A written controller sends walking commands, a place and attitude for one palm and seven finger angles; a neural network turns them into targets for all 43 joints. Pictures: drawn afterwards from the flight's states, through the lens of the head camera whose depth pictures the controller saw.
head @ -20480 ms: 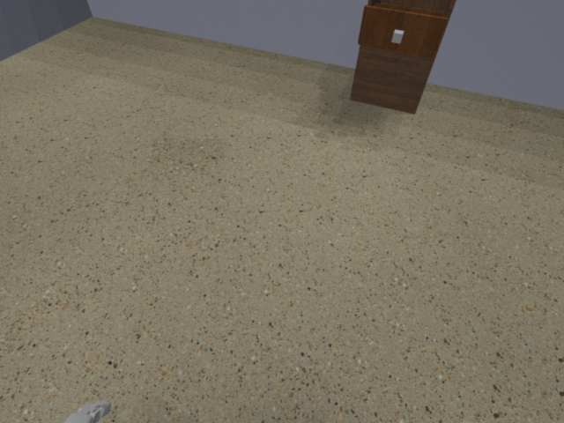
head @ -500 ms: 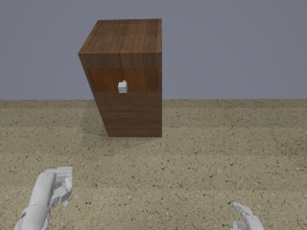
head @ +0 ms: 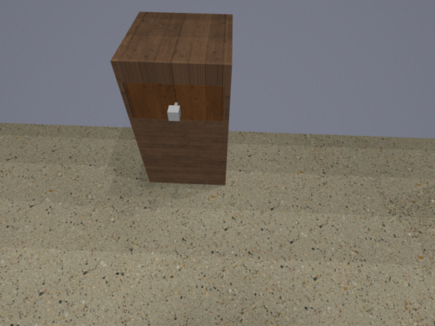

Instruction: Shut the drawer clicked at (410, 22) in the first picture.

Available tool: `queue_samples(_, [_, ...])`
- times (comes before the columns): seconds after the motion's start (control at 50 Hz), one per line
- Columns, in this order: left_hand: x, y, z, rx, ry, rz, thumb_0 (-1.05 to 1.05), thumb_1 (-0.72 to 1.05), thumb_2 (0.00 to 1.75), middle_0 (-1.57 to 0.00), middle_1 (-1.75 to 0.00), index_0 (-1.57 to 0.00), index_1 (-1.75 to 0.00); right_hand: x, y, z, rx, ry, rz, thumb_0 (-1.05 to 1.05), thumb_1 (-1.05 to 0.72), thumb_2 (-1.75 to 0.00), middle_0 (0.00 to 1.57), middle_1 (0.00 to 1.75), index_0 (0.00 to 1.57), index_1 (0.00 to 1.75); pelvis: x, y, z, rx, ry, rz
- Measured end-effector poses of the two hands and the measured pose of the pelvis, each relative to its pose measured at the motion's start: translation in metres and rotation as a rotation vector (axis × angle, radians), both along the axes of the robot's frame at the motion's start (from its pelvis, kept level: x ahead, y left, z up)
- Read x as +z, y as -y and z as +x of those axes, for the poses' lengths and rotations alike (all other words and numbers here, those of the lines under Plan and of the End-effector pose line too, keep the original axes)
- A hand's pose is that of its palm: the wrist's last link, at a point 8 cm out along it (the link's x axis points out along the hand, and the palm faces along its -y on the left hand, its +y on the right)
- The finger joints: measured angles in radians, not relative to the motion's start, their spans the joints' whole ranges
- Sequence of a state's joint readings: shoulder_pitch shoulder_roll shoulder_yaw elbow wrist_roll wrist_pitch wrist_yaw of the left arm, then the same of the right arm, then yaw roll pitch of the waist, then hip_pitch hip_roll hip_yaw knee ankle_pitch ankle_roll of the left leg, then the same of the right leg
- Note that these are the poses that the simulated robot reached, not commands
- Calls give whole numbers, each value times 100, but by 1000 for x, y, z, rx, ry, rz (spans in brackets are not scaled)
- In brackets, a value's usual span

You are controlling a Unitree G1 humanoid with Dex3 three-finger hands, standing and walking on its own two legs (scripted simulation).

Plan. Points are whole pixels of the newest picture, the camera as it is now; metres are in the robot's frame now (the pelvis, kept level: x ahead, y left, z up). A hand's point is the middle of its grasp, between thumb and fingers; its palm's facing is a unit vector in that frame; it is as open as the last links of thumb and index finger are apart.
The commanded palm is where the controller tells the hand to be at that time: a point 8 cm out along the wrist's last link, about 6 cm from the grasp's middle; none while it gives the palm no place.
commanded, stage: let the arm hang, fingers relaxed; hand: left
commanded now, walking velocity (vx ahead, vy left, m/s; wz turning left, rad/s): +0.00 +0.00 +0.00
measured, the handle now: (175, 109) +0.89 +0.23 -0.20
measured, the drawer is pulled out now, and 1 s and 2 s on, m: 0.00 0.00 0.00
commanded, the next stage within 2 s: look to check the result in 0.48 s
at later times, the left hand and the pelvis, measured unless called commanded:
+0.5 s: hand out of the picture +0.00 +0.14 -0.18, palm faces +0.04 -0.98 -0.17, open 7.3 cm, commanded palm none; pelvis +0.01 -0.01 +0.00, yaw +0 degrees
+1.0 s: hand out of the picture -0.01 +0.13 -0.18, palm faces +0.05 -0.98 -0.17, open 7.4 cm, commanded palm none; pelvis +0.02 -0.02 +0.00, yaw +0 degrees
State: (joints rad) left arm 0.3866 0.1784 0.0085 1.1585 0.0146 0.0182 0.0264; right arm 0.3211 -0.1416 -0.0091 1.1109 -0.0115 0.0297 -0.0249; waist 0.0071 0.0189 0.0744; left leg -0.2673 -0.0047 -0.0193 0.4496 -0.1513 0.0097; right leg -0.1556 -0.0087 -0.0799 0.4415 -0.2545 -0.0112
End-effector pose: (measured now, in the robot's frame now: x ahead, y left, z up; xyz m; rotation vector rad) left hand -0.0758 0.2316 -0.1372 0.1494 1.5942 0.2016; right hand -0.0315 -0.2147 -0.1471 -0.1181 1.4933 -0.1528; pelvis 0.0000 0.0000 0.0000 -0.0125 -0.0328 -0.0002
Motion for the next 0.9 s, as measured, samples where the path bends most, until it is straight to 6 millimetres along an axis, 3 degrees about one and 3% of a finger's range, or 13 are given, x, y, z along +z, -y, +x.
queue_samples(0.16, [-8, 21, 27, -13, 85, -35, 1, 91, 90, -27, -39, -27, -38, -5, -13, -2, -31, 22, 36, 0, -91, -89, 20, 30, 20, 30, -1, 3, 0, -8, 6, 5])
queue_samples(0.36, [-13, 39, 68, -36, 190, -60, 1, 92, 90, -21, -31, -21, -31, -6, -18, 1, -56, 48, 49, 0, -91, -89, 20, 30, 20, 30, -2, 8, 3, -11, 3, 8])
queue_samples(0.6, [-10, 39, 60, -12, 152, -39, 1, 92, 90, -20, -30, -20, -30, -6, -7, 0, -53, 16, 40, 0, -91, -89, 20, 30, 20, 30, -1, 15, 10, -7, 4, 9])
queue_samples(0.9, [-10, 51, 54, 2, 121, -52, 1, 91, 90, -20, -30, -20, -30, -5, 4, 18, -33, 37, 27, 0, -91, -89, 20, 30, 20, 30, -1, 22, 16, -7, 8, 9])
